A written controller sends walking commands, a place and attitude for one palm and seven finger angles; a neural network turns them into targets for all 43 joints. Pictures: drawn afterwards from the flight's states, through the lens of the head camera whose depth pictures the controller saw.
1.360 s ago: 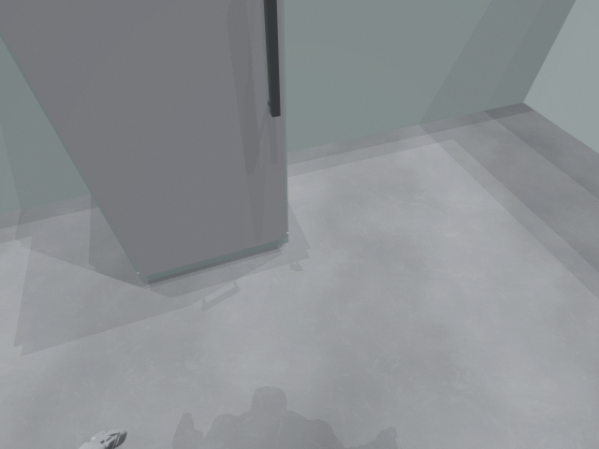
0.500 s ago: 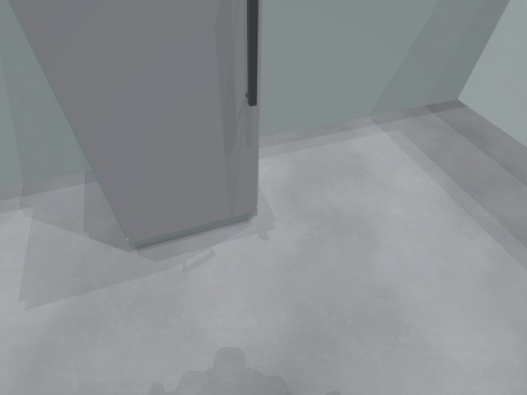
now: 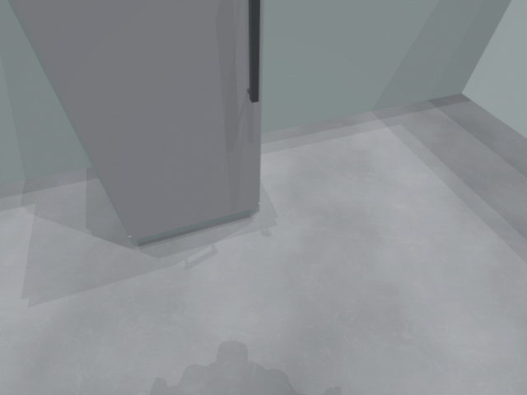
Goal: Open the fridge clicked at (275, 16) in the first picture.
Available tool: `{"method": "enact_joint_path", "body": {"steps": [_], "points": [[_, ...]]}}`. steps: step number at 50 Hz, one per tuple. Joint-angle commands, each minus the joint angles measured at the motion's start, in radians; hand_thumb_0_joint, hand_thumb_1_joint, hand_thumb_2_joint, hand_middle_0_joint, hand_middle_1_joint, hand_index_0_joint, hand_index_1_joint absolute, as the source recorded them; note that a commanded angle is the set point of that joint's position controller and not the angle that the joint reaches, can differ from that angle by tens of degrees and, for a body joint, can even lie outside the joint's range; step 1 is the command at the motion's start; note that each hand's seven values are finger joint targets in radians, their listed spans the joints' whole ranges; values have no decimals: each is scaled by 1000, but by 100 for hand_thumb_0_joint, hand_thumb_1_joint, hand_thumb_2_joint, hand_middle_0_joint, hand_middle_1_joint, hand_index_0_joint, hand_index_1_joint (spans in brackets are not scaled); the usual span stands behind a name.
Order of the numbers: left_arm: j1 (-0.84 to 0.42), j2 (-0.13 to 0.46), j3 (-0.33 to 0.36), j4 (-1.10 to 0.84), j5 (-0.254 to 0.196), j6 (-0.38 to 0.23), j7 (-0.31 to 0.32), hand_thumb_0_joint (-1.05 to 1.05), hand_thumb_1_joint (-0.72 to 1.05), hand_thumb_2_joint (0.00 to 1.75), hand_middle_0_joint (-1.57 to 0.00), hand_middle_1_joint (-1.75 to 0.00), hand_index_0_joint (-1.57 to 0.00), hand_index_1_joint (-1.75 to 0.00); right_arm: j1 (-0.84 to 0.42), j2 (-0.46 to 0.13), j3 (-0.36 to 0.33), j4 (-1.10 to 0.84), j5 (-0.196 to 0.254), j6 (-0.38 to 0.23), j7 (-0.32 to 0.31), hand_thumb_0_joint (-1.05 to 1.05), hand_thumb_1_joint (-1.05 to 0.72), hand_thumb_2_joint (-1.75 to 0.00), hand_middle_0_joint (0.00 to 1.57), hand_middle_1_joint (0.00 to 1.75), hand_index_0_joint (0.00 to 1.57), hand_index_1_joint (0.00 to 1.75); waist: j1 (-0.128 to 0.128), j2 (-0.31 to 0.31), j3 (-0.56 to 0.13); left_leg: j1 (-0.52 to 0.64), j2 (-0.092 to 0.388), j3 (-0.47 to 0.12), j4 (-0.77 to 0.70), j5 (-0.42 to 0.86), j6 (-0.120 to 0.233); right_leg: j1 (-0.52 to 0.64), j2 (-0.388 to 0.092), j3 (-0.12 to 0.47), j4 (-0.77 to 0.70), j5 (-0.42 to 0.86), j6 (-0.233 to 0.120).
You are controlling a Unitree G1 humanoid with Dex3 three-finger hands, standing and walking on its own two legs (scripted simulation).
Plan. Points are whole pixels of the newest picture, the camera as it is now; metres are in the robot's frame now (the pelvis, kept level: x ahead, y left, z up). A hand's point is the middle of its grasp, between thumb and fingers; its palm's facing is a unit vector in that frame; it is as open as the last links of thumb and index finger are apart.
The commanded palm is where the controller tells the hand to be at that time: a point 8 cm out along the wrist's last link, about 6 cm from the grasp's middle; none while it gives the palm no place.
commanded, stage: look at it before walking up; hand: right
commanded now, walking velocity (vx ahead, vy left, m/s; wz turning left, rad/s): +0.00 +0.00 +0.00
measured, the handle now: (251, 19) +0.98 +0.10 +0.16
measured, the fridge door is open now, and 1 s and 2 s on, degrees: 0 0 0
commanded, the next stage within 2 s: turn to face it in 0.08 s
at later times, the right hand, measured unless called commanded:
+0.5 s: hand out of the picture +0.07 -0.21 -0.18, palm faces -0.12 +0.95 -0.29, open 7.4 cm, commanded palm none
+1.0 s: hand out of the picture +0.07 -0.22 -0.18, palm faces -0.23 +0.95 -0.22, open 7.4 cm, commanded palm none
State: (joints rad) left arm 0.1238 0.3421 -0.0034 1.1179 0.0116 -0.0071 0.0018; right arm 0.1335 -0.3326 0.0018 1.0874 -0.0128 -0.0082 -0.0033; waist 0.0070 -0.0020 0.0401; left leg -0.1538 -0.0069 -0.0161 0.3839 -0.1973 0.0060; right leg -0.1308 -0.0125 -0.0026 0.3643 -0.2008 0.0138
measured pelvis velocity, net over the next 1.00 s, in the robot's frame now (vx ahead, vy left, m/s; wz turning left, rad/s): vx -0.05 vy -0.04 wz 0.30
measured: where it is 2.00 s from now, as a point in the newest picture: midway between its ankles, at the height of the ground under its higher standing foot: outside the picture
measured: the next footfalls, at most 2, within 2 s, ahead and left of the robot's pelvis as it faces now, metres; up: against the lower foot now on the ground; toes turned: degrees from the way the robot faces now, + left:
right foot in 0.90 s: +0.00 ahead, -0.13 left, +0.00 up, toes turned +16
left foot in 1.28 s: -0.08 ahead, +0.09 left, +0.00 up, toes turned +25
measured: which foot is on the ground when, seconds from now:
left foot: down 0.00-0.90, up 0.92-1.00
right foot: down 0.00-0.56, up 0.58-0.88, down 0.90-1.00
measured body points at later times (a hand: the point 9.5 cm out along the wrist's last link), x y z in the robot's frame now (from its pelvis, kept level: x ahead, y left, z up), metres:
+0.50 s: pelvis -0.01 +0.00 -0.02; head +0.02 +0.01 +0.43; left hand +0.05 +0.27 -0.16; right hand +0.08 -0.26 -0.16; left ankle +0.01 +0.11 -0.75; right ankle +0.00 -0.13 -0.75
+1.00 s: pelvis -0.05 -0.04 -0.01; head -0.02 -0.06 +0.44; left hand -0.05 +0.22 -0.13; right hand +0.08 -0.27 -0.16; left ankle -0.04 +0.10 -0.70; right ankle -0.04 -0.14 -0.75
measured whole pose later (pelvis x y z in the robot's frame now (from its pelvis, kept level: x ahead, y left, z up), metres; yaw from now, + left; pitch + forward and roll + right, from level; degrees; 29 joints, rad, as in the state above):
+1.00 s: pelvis -0.05 -0.04 -0.01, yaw +17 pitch +0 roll +1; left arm 0.21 0.19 0.04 0.94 0.02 0.02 0.03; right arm 0.23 -0.25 -0.09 0.93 -0.03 0.07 -0.01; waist 0.00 0.05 0.03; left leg -0.50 -0.09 -0.12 0.90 -0.36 -0.03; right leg -0.21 -0.01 -0.02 0.50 -0.30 -0.03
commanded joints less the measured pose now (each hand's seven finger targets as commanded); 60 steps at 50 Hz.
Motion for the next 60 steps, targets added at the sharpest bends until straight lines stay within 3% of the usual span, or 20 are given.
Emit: {"method": "enact_joint_path", "body": {"steps": [1, 11, 14, 20, 26, 27, 28, 29, 30, 33, 39, 43, 44, 45, 46, 49, 51, 54, 57, 60], "points": [[-54, 202, 41, -63, -3, -27, 11, 0, 90, 90, -20, -30, -20, -30, -42, -214, -37, -67, 3, -25, -11, 0, -90, -90, 20, 30, 20, 30, -6, 7, -76, 12, 126, -107, -62, 142, 28, 20, -107, 89, -54, 127, -36], [-55, 203, 46, -69, -1, -26, 14, 0, 90, 90, -20, -30, -20, -30, -51, -213, -43, -77, 0, -18, -8, 0, -90, -90, 20, 30, 20, 30, -4, -4, -54, -16, 116, -120, -58, 159, 31, 35, -114, 71, -47, 121, -33], [14, 86, 33, -80, 0, -6, 21, 0, 90, 90, -20, -30, -20, -30, 11, -108, -31, -87, 1, 15, -14, 0, -90, -90, 20, 30, 20, 30, 2, 8, -65, -55, 107, -135, 13, 239, 20, 32, -122, 21, 14, 141, -15], [24, 103, 70, -164, 3, 15, 30, 0, 90, 90, -20, -30, -20, -30, 52, -95, -55, -168, -7, 41, -4, 0, -90, -90, 20, 30, 20, 30, 1, -32, -57, -181, 49, -141, 171, 214, 19, 0, -180, 18, 64, 71, -42], [-52, 96, 97, -231, 5, 17, 26, 0, 90, 90, -20, -30, -20, -30, 162, -47, -72, -196, -11, 44, 7, 0, -90, -90, 20, 30, 20, 30, -60, -112, -62, -137, 16, -67, 315, 22, 6, -144, -259, 5, 149, 66, -88], [-61, 76, 97, -241, 4, 23, 25, 0, 90, 90, -20, -30, -20, -30, 195, -70, -81, -193, -17, 37, 4, 0, -90, -90, 20, 30, 20, 30, -77, 9, -70, -93, 60, -160, 217, 152, 28, -205, -182, -56, 291, -18, -43], [-52, 18, 91, -263, -2, 29, 24, 0, 90, 90, -20, -30, -20, -30, 209, -131, -95, -201, -25, 28, -5, 0, -90, -90, 20, 30, 20, 30, -74, 266, -65, -81, 207, -460, 43, 203, 94, -317, -31, -123, 522, -233, 20], [-65, 3, 86, -274, -4, 35, 24, 0, 90, 90, -20, -30, -20, -30, 230, -156, -100, -208, -16, 24, -15, 0, -90, -90, 20, 30, 20, 30, -96, 307, -44, -109, 301, -664, -105, 185, 185, -386, 24, -12, 692, -412, 28], [-58, 8, 89, -265, -4, 35, 24, 0, 90, 90, -20, -30, -20, -30, 193, -144, -100, -217, -14, 29, -22, 0, -90, -90, 20, 30, 20, 30, -69, 227, -26, -118, 288, -663, -123, 71, 217, -408, 1, 68, 767, -356, 19], [32, -10, 88, -229, 0, 24, 20, 0, 90, 90, -20, -30, -20, -30, 98, -79, -95, -253, -14, 22, -28, 0, -90, -90, 20, 30, 20, 30, -12, 138, -101, -76, 188, -465, -39, 155, 184, -339, -17, 46, 708, -229, 26], [26, -45, 81, -239, -11, 19, 28, 0, 90, 90, -20, -30, -20, -30, 148, -79, -108, -236, -19, 32, -23, 0, -90, -90, 20, 30, 20, 30, -38, 159, -120, -48, 153, -471, -53, 151, 170, -239, 22, 14, 400, -247, 14], [162, -42, 79, -204, -16, 3, 37, 0, 90, 90, -20, -30, -20, -30, 98, -64, -107, -248, -12, 43, -21, 0, -90, -90, 20, 30, 20, 30, 22, 160, -134, -183, 86, -425, -32, 5, 83, 12, 32, 0, 70, -103, -13], [200, -11, 83, -198, -12, -6, 41, 0, 90, 90, -20, -30, -20, -30, 79, -31, -102, -263, -8, 46, -19, 0, -90, -90, 20, 30, 20, 30, 42, 58, -122, -311, 27, -369, 33, -127, 47, 110, -51, 81, -17, -142, -44], [186, 63, 97, -214, 5, -8, 41, 0, 90, 90, -20, -30, -20, -30, 74, 21, -92, -283, -2, 49, -9, 0, -90, -90, 20, 30, 20, 30, 43, -187, -58, -490, -92, -216, 246, -231, 3, 136, -256, 317, -141, -241, -110], [117, 92, 102, -240, 6, 0, 39, 0, 90, 90, -20, -30, -20, -30, 60, 10, -97, -287, -9, 53, -9, 0, -90, -90, 20, 30, 20, 30, 27, -287, -8, -477, -83, -85, 487, -285, -40, -45, -410, 423, -197, -232, -173], [-1, 18, 76, -261, 16, -5, 42, 0, 90, 90, -20, -30, -20, -30, 136, 5, -112, -221, -23, 58, 7, 0, -90, -90, 20, 30, 20, 30, -54, -107, 26, -378, -33, -68, 772, -187, -49, -187, -262, 191, -132, -63, -167], [60, 3, 72, -241, 16, -11, 43, 0, 90, 90, -20, -30, -20, -30, 123, 32, -98, -213, -18, 54, 11, 0, -90, -90, 20, 30, 20, 30, -26, -136, 6, -404, -19, -26, 707, -178, -57, -64, -212, 105, -76, 127, -154], [165, 0, 69, -193, 19, -14, 44, 0, 90, 90, -20, -30, -20, -30, 69, 61, -78, -216, -12, 49, 12, 0, -90, -90, 20, 30, 20, 30, 14, -148, -9, -358, 4, 16, 540, -220, -54, 25, -236, 105, -46, 272, -178], [257, 19, 74, -145, 23, -16, 36, 0, 90, 90, -20, -30, -20, -30, 18, 72, -59, -220, -17, 35, 17, 0, -90, -90, 20, 30, 20, 30, 54, -166, -10, -291, 6, 71, 379, -285, -29, 63, -257, 147, -77, 109, -191], [254, 17, 70, -113, 20, -13, 28, 0, 90, 90, -20, -30, -20, -30, 76, 91, -54, -181, -12, 18, 18, 0, -90, -90, 20, 30, 20, 30, 12, -154, 10, -116, 2, 98, 186, -227, -4, -46, -241, 138, -64, -59, -165]]}}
